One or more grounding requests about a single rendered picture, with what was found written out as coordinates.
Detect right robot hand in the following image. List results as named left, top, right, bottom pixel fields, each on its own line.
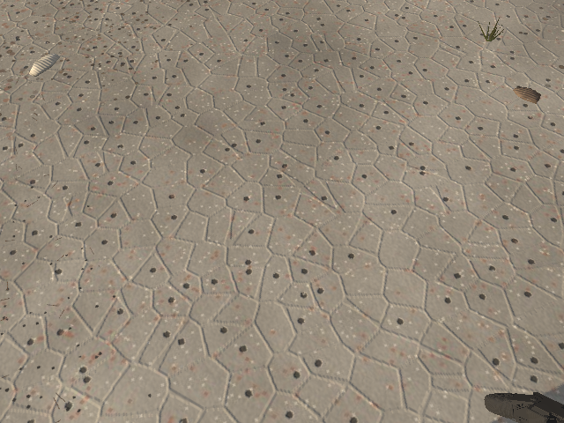
left=484, top=392, right=564, bottom=423

